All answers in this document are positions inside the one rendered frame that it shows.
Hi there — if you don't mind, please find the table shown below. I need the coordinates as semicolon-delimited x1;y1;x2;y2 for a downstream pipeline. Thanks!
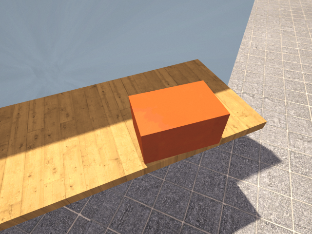
0;59;267;231

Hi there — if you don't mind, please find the carton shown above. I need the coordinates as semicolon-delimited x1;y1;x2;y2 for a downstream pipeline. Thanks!
128;80;230;164

